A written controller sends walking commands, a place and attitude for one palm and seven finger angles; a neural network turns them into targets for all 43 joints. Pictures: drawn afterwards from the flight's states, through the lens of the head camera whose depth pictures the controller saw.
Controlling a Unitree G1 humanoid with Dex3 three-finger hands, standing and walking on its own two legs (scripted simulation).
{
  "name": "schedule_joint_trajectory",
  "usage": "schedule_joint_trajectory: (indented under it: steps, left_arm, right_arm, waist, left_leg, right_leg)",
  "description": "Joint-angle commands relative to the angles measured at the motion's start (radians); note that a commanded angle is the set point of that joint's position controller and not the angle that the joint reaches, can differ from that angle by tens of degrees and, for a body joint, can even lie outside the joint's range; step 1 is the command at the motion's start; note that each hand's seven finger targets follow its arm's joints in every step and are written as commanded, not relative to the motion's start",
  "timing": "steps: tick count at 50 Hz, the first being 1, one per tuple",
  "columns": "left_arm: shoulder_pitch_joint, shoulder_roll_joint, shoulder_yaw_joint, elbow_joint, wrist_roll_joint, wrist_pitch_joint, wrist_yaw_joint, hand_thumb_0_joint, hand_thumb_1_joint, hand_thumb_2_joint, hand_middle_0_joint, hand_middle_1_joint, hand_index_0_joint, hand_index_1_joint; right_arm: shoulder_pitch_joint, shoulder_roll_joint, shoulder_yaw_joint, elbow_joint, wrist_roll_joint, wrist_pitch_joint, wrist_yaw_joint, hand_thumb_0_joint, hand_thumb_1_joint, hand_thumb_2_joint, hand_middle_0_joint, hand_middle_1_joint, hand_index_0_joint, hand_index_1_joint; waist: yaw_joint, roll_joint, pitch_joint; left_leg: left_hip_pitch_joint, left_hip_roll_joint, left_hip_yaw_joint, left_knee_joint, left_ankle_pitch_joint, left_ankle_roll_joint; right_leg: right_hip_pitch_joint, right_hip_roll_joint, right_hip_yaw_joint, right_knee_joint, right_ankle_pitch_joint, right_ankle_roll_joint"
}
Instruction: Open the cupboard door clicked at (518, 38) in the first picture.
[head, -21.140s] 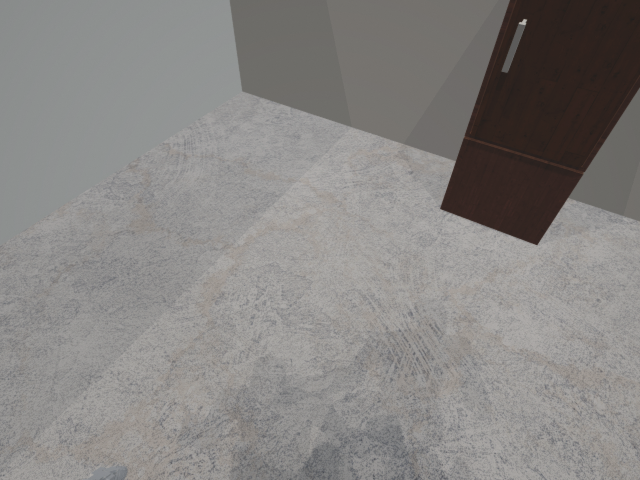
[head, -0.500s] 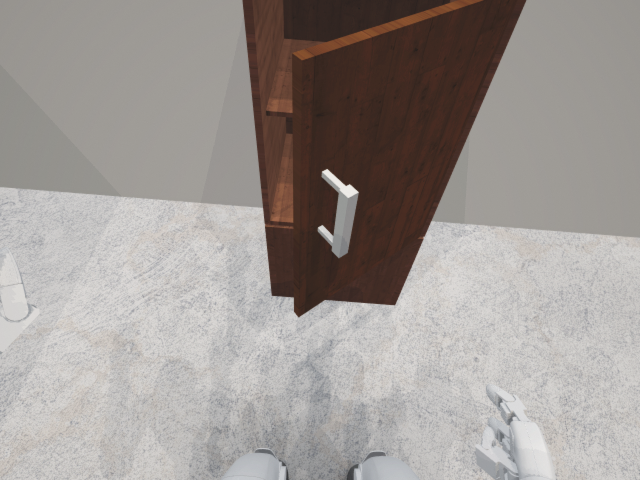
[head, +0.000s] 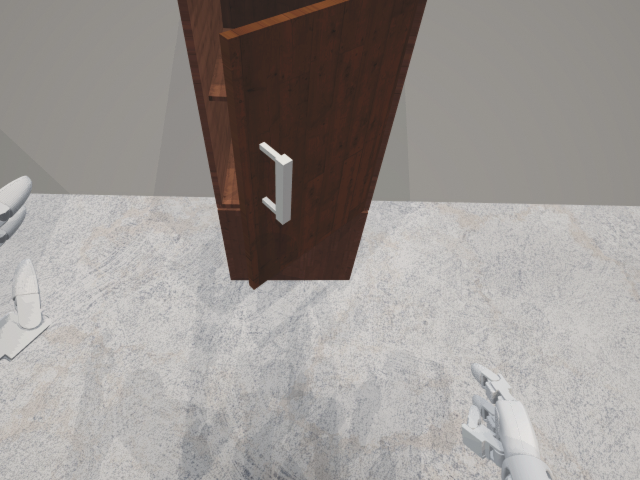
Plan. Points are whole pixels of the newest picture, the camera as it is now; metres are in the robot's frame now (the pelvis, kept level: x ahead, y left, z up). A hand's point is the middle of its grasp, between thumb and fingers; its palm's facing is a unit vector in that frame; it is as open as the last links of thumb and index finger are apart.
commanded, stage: stop stepping back and stand still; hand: left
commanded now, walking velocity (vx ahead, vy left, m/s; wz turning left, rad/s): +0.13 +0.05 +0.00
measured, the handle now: (275, 184) +0.56 +0.11 +0.00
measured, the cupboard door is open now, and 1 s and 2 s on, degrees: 41 41 41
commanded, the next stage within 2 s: let the arm hang, fingers relaxed in 0.78 s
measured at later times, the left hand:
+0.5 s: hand out of the picture +0.08 +0.23 +0.16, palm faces +0.50 -0.76 -0.41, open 7.4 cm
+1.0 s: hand out of the picture +0.10 +0.24 +0.00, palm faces +0.25 -0.86 -0.44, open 7.4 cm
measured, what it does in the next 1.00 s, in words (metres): walks backwards: right foot, then left foot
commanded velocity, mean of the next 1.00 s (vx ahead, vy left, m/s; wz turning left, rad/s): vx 0.13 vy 0.03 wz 0.00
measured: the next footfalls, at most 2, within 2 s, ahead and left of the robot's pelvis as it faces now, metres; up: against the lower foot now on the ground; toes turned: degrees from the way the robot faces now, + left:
right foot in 0.20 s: -0.05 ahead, -0.13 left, +0.00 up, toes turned +5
left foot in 0.46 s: -0.07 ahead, +0.10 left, +0.00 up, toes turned +6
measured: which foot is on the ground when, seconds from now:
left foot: down 0.00-0.20, up 0.22-0.44, down 0.46-1.00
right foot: up 0.00-0.18, down 0.20-1.00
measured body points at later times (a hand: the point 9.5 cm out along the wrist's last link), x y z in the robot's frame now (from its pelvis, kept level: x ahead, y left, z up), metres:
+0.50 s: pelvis -0.10 -0.04 -0.01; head -0.12 -0.05 +0.44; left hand +0.05 +0.26 +0.18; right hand +0.04 -0.29 -0.10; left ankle -0.11 +0.09 -0.75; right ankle -0.08 -0.13 -0.74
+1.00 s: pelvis -0.11 -0.02 -0.02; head -0.11 -0.05 +0.43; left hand +0.08 +0.29 +0.03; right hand +0.05 -0.26 -0.13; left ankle -0.11 +0.09 -0.74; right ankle -0.09 -0.13 -0.74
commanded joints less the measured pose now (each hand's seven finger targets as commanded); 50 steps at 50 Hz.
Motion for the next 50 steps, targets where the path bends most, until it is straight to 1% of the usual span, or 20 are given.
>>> schedule_joint_trajectory:
  steps: [1,5,7,8,10,11,13,15,20,23,27,32,37,39,43,44,45,47,49,50]
  left_arm:
    - [0.116,0.111,0.124,-0.230,0.000,-0.018,0.042,0.000,0.900,0.900,-0.200,-0.300,-0.200,-0.300]
    - [0.158,0.127,0.157,-0.270,-0.012,0.001,0.075,0.000,0.900,0.900,-0.200,-0.300,-0.200,-0.300]
    - [0.122,0.131,0.156,-0.260,-0.005,-0.007,0.088,0.000,0.900,0.900,-0.200,-0.300,-0.200,-0.300]
    - [0.103,0.162,0.177,-0.258,0.004,-0.012,0.088,0.000,0.900,0.900,-0.200,-0.300,-0.200,-0.300]
    - [0.052,0.187,0.179,-0.230,0.003,-0.027,0.087,0.000,0.900,0.900,-0.200,-0.300,-0.200,-0.300]
    - [-0.026,0.178,0.172,-0.209,0.008,-0.030,0.093,0.000,0.900,0.900,-0.200,-0.300,-0.200,-0.300]
    - [-0.099,0.091,0.089,-0.105,0.014,-0.026,0.081,0.000,0.900,0.900,-0.200,-0.300,-0.200,-0.300]
    - [-0.106,0.069,0.058,-0.020,0.033,-0.036,0.078,0.000,0.900,0.900,-0.200,-0.300,-0.200,-0.300]
    - [-0.123,0.083,0.064,-0.046,0.047,-0.052,0.084,0.000,0.900,0.900,-0.200,-0.300,-0.200,-0.300]
    - [-0.079,0.106,0.097,-0.113,0.036,-0.070,0.084,0.000,0.900,0.900,-0.200,-0.300,-0.200,-0.300]
    - [-0.069,0.084,0.097,-0.107,0.037,-0.078,0.075,0.000,0.900,0.900,-0.200,-0.300,-0.200,-0.300]
    - [-0.103,0.059,0.083,-0.043,0.038,-0.071,0.076,0.000,0.900,0.900,-0.200,-0.300,-0.200,-0.300]
    - [-0.125,0.068,0.073,-0.052,0.033,-0.063,0.072,0.000,0.900,0.900,-0.200,-0.300,-0.200,-0.300]
    - [-0.128,0.077,0.081,-0.083,0.029,-0.062,0.072,0.000,0.900,0.900,-0.200,-0.300,-0.200,-0.300]
    - [-0.097,0.086,0.100,-0.127,0.029,-0.068,0.068,0.000,0.900,0.900,-0.200,-0.300,-0.200,-0.300]
    - [-0.144,-0.143,-0.327,0.671,0.107,0.112,-0.076,0.000,0.900,0.900,-0.200,-0.300,-0.200,-0.300]
    - [-0.119,-0.188,-0.312,0.701,0.095,0.198,-0.092,0.000,0.900,0.900,-0.200,-0.300,-0.200,-0.300]
    - [-0.174,-0.215,-0.336,0.762,0.090,0.220,-0.092,0.000,0.900,0.900,-0.200,-0.300,-0.200,-0.300]
    - [-0.208,-0.190,-0.342,0.871,0.090,0.206,-0.092,0.000,0.900,0.900,-0.200,-0.300,-0.200,-0.300]
    - [-0.193,-0.163,-0.340,0.950,0.093,0.198,-0.089,0.000,0.900,0.900,-0.200,-0.300,-0.200,-0.300]
  right_arm:
    - [0.012,-0.137,-0.062,-0.120,0.003,-0.060,0.002,0.000,-0.900,-0.900,0.200,0.300,0.200,0.300]
    - [-0.005,-0.140,-0.047,-0.150,0.004,-0.061,-0.014,0.000,-0.900,-0.900,0.200,0.300,0.200,0.300]
    - [-0.015,-0.148,-0.047,-0.157,0.006,-0.056,-0.025,0.000,-0.900,-0.900,0.200,0.300,0.200,0.300]
    - [-0.010,-0.147,-0.049,-0.156,0.001,-0.050,-0.030,0.000,-0.900,-0.900,0.200,0.300,0.200,0.300]
    - [0.002,-0.130,-0.046,-0.135,-0.006,-0.037,-0.026,0.000,-0.900,-0.900,0.200,0.300,0.200,0.300]
    - [0.019,-0.128,-0.044,-0.111,-0.008,-0.042,-0.025,0.000,-0.900,-0.900,0.200,0.300,0.200,0.300]
    - [0.056,-0.132,-0.050,-0.074,0.006,-0.041,-0.027,0.000,-0.900,-0.900,0.200,0.300,0.200,0.300]
    - [0.037,-0.122,-0.039,-0.067,0.009,-0.047,-0.041,0.000,-0.900,-0.900,0.200,0.300,0.200,0.300]
    - [0.050,-0.119,-0.034,-0.067,0.001,-0.074,-0.048,0.000,-0.900,-0.900,0.200,0.300,0.200,0.300]
    - [0.053,-0.139,-0.046,-0.100,0.007,-0.073,-0.043,0.000,-0.900,-0.900,0.200,0.300,0.200,0.300]
    - [0.042,-0.128,-0.030,-0.096,0.008,-0.069,-0.033,0.000,-0.900,-0.900,0.200,0.300,0.200,0.300]
    - [0.044,-0.129,-0.034,-0.094,0.010,-0.078,-0.036,0.000,-0.900,-0.900,0.200,0.300,0.200,0.300]
    - [0.049,-0.113,-0.030,-0.086,0.006,-0.073,-0.025,0.000,-0.900,-0.900,0.200,0.300,0.200,0.300]
    - [0.042,-0.111,-0.026,-0.085,0.006,-0.073,-0.023,0.000,-0.900,-0.900,0.200,0.300,0.200,0.300]
    - [0.022,-0.116,-0.023,-0.101,0.004,-0.074,-0.026,0.000,-0.900,-0.900,0.200,0.300,0.200,0.300]
    - [0.010,-0.290,-0.092,0.147,0.003,-0.059,0.062,0.000,-0.900,-0.900,0.200,0.300,0.200,0.300]
    - [0.074,-0.217,-0.084,0.133,0.004,0.016,0.061,0.000,-0.900,-0.900,0.200,0.300,0.200,0.300]
    - [0.082,-0.190,-0.057,0.117,-0.017,0.057,0.053,0.000,-0.900,-0.900,0.200,0.300,0.200,0.300]
    - [0.076,-0.206,-0.052,0.127,-0.031,0.072,0.050,0.000,-0.900,-0.900,0.200,0.300,0.200,0.300]
    - [0.056,-0.204,-0.049,0.138,-0.024,0.079,0.049,0.000,-0.900,-0.900,0.200,0.300,0.200,0.300]
  waist:
    - [0.014,0.215,-0.262]
    - [0.003,0.300,-0.168]
    - [0.000,0.325,-0.123]
    - [-0.007,0.248,-0.114]
    - [-0.009,-0.090,-0.072]
    - [0.000,-0.136,-0.051]
    - [-0.033,-0.090,-0.061]
    - [-0.024,-0.033,-0.028]
    - [-0.005,-0.042,-0.031]
    - [-0.003,0.071,-0.093]
    - [-0.011,0.149,-0.011]
    - [-0.013,0.096,0.003]
    - [-0.015,-0.034,-0.035]
    - [-0.015,0.013,-0.058]
    - [-0.005,0.196,-0.061]
    - [-0.055,0.209,0.022]
    - [-0.023,0.209,-0.045]
    - [-0.022,0.151,-0.069]
    - [0.007,-0.005,-0.111]
    - [0.029,-0.059,-0.148]
  left_leg:
    - [0.287,0.279,-0.211,-0.065,0.626,0.089]
    - [-0.038,0.205,-0.172,-0.236,-0.258,0.055]
    - [-0.181,0.145,-0.122,-0.220,-0.490,0.005]
    - [-0.178,0.086,-0.083,-0.121,-0.477,-0.028]
    - [-0.032,-0.012,-0.074,0.431,-0.244,-0.084]
    - [-0.121,0.006,-0.104,0.596,-0.245,-0.085]
    - [-0.123,0.041,-0.103,0.648,-0.204,-0.082]
    - [-0.088,0.051,-0.053,0.470,-0.197,-0.063]
    - [0.038,0.022,0.012,0.080,-0.245,-0.013]
    - [0.094,0.090,-0.079,0.008,-0.105,0.008]
    - [-0.012,0.122,-0.120,-0.041,-0.280,0.015]
    - [-0.063,0.126,-0.120,-0.020,-0.404,0.014]
    - [-0.007,0.038,-0.021,0.192,-0.260,-0.019]
    - [0.039,0.037,-0.033,0.147,-0.193,-0.026]
    - [0.050,0.117,-0.121,-0.019,-0.053,-0.015]
    - [-0.058,0.137,-0.161,0.109,0.171,0.006]
    - [-0.021,0.164,-0.159,0.075,0.290,0.011]
    - [-0.028,0.237,-0.283,0.031,0.269,0.083]
    - [0.044,0.229,-0.283,0.087,0.404,0.090]
    - [0.035,0.170,-0.218,0.149,0.391,0.049]
  right_leg:
    - [-0.022,-0.041,-0.004,0.078,0.030,0.011]
    - [0.181,-0.038,-0.087,-0.083,0.008,0.002]
    - [0.327,-0.030,-0.147,-0.264,0.042,-0.015]
    - [0.316,-0.063,-0.120,-0.382,0.049,-0.027]
    - [-0.078,-0.422,0.362,-0.698,-0.162,-0.173]
    - [-0.105,-0.472,0.403,-0.686,-0.130,-0.194]
    - [-0.099,-0.387,0.265,-0.619,-0.131,-0.134]
    - [-0.053,-0.343,0.159,-0.578,-0.023,-0.116]
    - [0.054,-0.307,0.163,-0.513,-0.033,-0.103]
    - [0.139,-0.198,0.079,-0.362,0.214,-0.046]
    - [0.083,-0.135,0.025,-0.320,0.100,-0.031]
    - [0.083,-0.127,0.047,-0.327,0.061,-0.038]
    - [0.039,-0.241,0.192,-0.461,-0.012,-0.097]
    - [0.059,-0.241,0.154,-0.431,0.095,-0.097]
    - [0.110,-0.122,-0.005,-0.282,0.298,-0.024]
    - [-0.006,-0.158,-0.075,-0.101,0.430,-0.021]
    - [0.001,-0.132,-0.056,-0.074,0.296,-0.019]
    - [-0.036,-0.099,-0.045,0.013,0.034,-0.014]
    - [0.024,-0.108,-0.026,-0.100,0.116,-0.021]
    - [0.142,-0.130,-0.006,-0.211,0.371,-0.027]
